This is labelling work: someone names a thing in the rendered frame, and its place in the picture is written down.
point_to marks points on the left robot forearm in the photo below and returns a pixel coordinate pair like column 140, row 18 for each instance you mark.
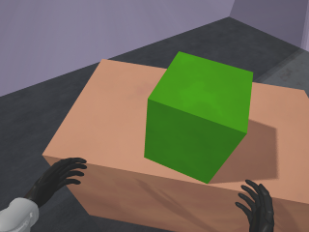
column 21, row 214

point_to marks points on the left robot hand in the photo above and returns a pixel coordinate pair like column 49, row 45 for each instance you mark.
column 55, row 178

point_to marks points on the pedestal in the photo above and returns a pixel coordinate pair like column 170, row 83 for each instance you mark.
column 106, row 126

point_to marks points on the carton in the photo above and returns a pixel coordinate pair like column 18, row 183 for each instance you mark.
column 197, row 114

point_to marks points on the right robot hand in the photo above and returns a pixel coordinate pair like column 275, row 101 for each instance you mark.
column 260, row 217

